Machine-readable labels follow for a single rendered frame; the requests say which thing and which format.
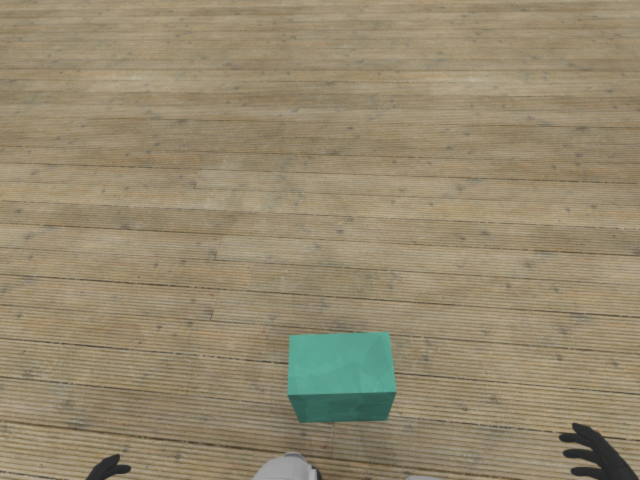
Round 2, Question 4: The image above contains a robot right hand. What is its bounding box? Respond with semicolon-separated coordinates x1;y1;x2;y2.
559;423;639;480

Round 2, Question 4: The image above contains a carton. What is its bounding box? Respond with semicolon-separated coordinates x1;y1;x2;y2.
287;332;397;423

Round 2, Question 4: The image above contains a left robot thigh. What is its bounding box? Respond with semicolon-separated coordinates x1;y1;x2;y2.
252;456;317;480

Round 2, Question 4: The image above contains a robot left hand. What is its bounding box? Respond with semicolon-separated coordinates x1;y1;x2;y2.
86;454;131;480

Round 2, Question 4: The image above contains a left robot shin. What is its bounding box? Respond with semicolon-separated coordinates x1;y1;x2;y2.
284;452;309;465

